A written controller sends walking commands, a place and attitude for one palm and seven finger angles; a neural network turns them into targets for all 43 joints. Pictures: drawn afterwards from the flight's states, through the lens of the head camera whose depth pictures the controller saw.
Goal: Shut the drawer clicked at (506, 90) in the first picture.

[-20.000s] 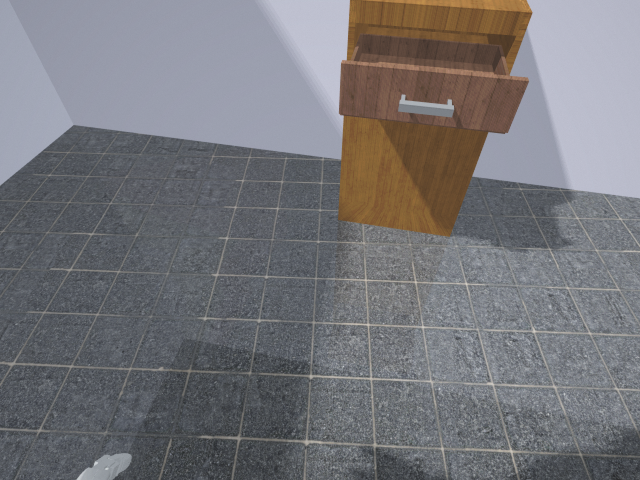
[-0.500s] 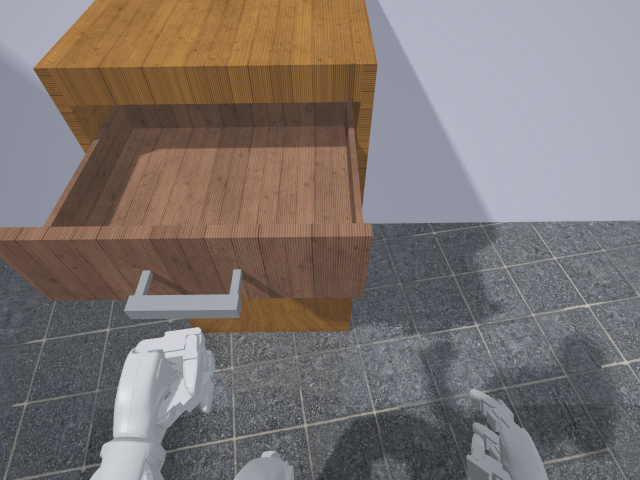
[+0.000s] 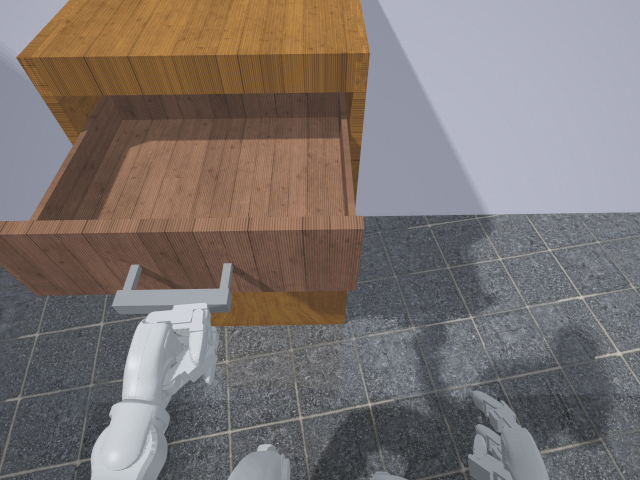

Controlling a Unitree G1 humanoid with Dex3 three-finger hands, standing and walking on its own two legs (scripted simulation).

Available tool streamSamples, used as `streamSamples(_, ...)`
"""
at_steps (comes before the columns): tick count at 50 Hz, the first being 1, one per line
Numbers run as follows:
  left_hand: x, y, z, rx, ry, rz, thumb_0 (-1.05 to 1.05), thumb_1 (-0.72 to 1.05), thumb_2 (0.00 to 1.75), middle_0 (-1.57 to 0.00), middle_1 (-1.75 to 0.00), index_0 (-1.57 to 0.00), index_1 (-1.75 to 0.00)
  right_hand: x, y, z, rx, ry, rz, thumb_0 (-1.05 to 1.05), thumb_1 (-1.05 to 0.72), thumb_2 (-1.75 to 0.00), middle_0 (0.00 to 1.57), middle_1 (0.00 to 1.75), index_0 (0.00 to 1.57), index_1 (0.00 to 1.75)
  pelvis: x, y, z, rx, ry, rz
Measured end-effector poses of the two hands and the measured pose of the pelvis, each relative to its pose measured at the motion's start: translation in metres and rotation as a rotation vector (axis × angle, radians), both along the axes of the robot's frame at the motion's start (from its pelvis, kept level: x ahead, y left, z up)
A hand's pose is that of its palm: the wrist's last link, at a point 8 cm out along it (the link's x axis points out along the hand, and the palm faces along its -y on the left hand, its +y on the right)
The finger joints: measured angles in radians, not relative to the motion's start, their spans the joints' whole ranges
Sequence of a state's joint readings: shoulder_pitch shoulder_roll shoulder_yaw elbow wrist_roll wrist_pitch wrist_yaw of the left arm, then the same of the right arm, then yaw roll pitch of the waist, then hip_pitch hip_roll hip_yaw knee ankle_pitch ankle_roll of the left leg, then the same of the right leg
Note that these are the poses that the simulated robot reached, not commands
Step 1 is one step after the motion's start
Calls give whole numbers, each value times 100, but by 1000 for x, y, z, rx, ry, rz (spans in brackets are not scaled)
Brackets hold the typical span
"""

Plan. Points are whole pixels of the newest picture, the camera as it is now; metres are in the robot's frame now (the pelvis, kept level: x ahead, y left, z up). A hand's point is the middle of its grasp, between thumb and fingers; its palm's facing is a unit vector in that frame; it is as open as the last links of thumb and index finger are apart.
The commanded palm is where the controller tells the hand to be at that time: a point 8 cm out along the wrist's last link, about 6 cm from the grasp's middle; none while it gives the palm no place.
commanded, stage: push the drawer shut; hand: left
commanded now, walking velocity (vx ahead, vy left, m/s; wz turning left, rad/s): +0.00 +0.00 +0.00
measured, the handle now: (177, 286) +0.34 +0.19 +0.06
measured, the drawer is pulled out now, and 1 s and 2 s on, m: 0.27 0.16 0.03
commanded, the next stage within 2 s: none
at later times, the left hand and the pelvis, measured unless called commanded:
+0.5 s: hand (205, 309) +0.31 +0.15 +0.06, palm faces -0.02 -1.00 -0.04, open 3.0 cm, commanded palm +0.29 +0.21 +0.06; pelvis +0.00 +0.01 +0.01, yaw +0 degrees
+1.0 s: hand (216, 266) +0.37 +0.15 +0.06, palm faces +0.00 -1.00 -0.04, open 3.1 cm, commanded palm +0.36 +0.21 +0.06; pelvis -0.01 +0.02 +0.01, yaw -1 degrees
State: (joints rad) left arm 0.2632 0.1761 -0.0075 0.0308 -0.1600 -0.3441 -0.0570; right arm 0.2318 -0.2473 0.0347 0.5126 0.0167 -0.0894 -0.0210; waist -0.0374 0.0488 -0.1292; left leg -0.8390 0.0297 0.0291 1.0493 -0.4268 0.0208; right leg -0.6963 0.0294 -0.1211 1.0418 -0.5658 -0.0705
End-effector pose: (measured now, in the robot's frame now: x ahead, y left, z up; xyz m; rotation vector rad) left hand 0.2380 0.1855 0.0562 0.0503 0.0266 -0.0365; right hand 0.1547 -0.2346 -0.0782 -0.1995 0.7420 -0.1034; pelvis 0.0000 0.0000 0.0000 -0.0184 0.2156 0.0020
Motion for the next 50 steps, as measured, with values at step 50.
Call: streamSamples(50, 111, 14, 2, -6, -40, 33, 0, 83, 89, -140, -160, -140, -160, -65, 8, -16, -27, 239, -69, 1, -91, -90, 20, 30, 21, 30, -9, 24, 5, -19, 21, -11)
